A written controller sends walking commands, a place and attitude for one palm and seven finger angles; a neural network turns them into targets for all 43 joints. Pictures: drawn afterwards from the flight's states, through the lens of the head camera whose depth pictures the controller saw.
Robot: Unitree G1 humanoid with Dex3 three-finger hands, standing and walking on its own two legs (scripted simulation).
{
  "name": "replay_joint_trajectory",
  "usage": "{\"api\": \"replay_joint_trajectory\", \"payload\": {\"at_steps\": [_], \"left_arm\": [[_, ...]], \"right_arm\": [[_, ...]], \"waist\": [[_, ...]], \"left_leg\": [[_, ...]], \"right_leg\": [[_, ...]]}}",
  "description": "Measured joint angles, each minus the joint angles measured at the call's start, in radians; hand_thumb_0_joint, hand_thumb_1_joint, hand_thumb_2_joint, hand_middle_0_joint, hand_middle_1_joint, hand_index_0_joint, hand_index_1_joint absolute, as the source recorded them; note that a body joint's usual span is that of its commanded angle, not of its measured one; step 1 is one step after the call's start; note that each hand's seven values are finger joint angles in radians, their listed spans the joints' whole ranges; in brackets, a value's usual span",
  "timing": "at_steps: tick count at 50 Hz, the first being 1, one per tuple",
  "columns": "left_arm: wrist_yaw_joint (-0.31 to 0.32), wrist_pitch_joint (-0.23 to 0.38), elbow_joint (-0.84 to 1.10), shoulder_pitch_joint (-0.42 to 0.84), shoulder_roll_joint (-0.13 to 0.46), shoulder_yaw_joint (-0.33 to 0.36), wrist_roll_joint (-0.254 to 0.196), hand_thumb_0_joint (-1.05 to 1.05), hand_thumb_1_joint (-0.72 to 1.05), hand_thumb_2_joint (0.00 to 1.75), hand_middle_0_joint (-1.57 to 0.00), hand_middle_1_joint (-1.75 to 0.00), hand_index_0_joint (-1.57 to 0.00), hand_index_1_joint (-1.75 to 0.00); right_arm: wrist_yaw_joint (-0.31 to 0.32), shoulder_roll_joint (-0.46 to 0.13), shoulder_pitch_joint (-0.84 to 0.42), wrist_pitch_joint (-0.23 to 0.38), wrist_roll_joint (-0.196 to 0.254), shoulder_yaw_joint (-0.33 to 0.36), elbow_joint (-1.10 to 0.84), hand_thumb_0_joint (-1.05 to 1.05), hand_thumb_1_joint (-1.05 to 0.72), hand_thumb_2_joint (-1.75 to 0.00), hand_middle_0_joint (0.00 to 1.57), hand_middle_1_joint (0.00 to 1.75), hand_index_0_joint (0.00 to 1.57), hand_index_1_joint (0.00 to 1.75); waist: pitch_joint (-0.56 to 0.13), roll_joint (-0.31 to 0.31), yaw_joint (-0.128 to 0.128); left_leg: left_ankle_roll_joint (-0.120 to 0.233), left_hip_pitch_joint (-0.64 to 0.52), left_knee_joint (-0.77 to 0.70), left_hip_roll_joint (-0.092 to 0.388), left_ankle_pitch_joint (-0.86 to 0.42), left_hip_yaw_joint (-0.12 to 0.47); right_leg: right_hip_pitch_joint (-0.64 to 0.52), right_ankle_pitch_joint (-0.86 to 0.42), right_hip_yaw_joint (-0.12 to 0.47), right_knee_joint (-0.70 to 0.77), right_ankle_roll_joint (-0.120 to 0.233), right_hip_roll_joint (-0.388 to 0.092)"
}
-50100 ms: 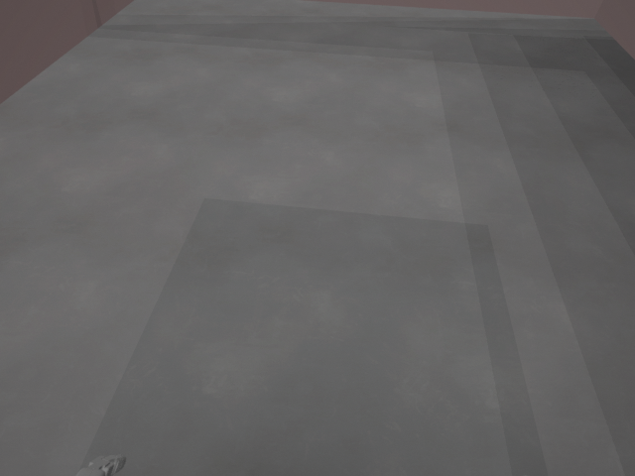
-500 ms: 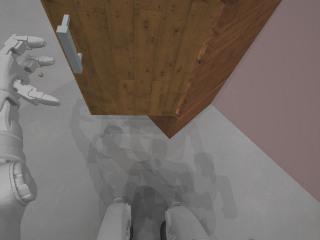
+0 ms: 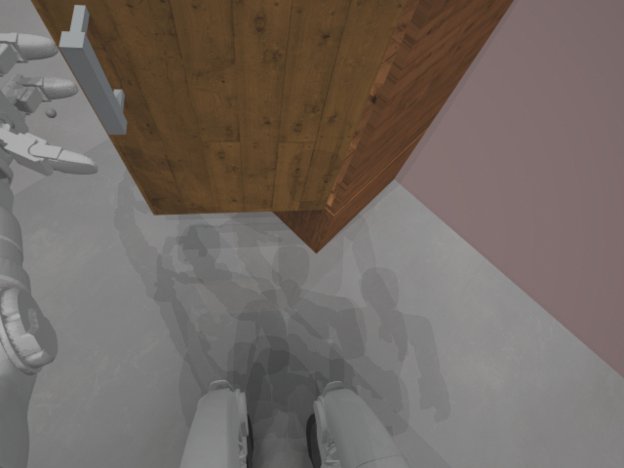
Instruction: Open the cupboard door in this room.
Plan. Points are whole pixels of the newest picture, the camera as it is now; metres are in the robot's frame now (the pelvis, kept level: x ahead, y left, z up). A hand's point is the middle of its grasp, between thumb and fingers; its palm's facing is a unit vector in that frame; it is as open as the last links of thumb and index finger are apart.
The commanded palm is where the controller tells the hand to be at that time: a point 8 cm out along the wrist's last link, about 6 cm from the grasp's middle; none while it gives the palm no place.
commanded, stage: move the hooked fingers beside the handle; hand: left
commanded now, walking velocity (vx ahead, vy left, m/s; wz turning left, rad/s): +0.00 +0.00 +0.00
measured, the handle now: (100, 76) +0.56 +0.21 +0.07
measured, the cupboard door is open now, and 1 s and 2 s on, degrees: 50 50 50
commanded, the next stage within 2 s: slide the fingers in behind the handle in 0.54 s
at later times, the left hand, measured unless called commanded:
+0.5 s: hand (53, 119) +0.50 +0.25 +0.07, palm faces +0.03 -1.00 -0.02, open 14.0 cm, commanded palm +0.49 +0.29 +0.07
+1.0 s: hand (72, 118) +0.50 +0.23 +0.07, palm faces +0.02 -1.00 -0.01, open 14.0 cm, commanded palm +0.49 +0.26 +0.07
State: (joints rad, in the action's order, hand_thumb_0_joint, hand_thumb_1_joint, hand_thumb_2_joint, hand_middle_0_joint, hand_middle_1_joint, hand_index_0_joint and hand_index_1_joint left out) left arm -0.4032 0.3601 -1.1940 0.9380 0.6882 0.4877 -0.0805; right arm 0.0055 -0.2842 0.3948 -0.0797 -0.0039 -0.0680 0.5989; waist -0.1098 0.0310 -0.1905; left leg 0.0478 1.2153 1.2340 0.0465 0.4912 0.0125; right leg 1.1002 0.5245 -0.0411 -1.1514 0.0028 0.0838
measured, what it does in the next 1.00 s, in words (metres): stands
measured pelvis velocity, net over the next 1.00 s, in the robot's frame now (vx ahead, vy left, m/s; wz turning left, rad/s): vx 0.00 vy -0.01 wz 0.02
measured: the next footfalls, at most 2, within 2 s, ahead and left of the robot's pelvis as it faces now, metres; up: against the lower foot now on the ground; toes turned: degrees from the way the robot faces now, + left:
none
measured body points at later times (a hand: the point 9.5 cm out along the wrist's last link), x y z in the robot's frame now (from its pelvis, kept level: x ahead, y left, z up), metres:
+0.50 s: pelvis +0.00 +0.00 +0.00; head +0.15 +0.04 +0.43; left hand +0.49 +0.31 +0.07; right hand +0.04 -0.27 -0.10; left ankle +0.04 +0.09 -0.63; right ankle +0.01 -0.13 -0.63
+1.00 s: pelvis +0.00 -0.01 +0.00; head +0.15 +0.03 +0.43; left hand +0.49 +0.29 +0.07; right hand +0.02 -0.28 -0.10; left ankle +0.04 +0.09 -0.63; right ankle +0.01 -0.13 -0.63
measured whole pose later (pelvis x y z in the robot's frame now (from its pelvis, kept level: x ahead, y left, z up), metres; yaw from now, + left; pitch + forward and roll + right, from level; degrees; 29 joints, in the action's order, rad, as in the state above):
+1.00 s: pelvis +0.00 -0.01 +0.00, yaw +1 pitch +25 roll -5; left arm -0.36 0.40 -1.16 0.90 0.60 0.43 -0.11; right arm 0.00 -0.28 0.37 -0.07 0.00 -0.05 0.62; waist -0.12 0.03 -0.17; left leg 0.04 1.18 1.22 0.04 0.49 0.02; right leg 1.06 0.53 -0.05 -1.15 0.01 0.08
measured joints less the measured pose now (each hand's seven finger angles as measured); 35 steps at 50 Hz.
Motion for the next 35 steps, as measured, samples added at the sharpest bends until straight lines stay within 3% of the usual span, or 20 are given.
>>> {"api": "replay_joint_trajectory", "payload": {"at_steps": [17,24,35], "left_arm": [[0.003,0.034,0.042,-0.052,-0.063,-0.041,-0.03,-0.01,-0.5,0.3,-0.3,-1.2,-0.3,-1.2],[0.018,0.038,0.004,-0.027,-0.058,-0.057,-0.02,-0.01,-0.5,0.3,-0.3,-1.2,-0.3,-1.2],[0.002,0.026,0.004,-0.022,-0.028,-0.027,-0.022,-0.01,-0.5,0.3,-0.3,-1.2,-0.3,-1.2]], "right_arm": [[-0.003,0.002,-0.037,-0.004,0.004,0.014,-0.001,0.0,-0.91,-0.9,0.2,0.3,0.2,0.3],[0.0,-0.001,-0.051,-0.001,0.005,0.009,-0.009,0.0,-0.91,-0.9,0.2,0.3,0.2,0.3],[0.004,0.001,-0.039,-0.005,0.009,0.004,0.001,0.0,-0.91,-0.9,0.2,0.3,0.2,0.3]], "waist": [[-0.013,-0.007,0.027],[-0.01,-0.007,0.023],[-0.005,-0.003,0.016]], "left_leg": [[-0.004,-0.054,-0.024,-0.007,0.001,0.009],[-0.007,-0.041,-0.011,-0.009,0.0,0.014],[-0.01,-0.028,-0.001,-0.001,0.002,0.011]], "right_leg": [[-0.059,0.003,-0.007,0.028,0.003,-0.005],[-0.046,0.007,-0.013,0.011,0.006,-0.007],[-0.029,0.006,-0.01,-0.002,0.01,0.001]]}}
